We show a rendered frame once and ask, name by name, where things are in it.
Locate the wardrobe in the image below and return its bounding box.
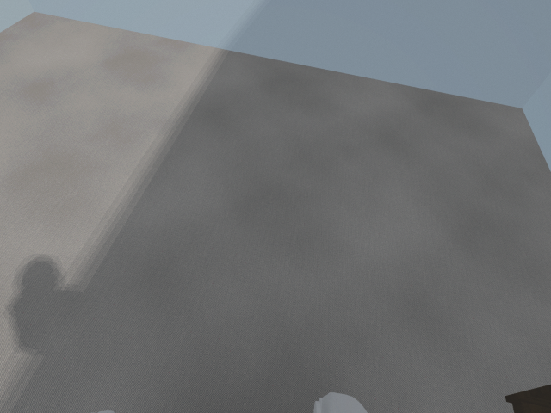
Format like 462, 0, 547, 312
505, 385, 551, 413

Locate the robot right thigh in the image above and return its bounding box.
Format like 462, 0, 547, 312
313, 393, 368, 413

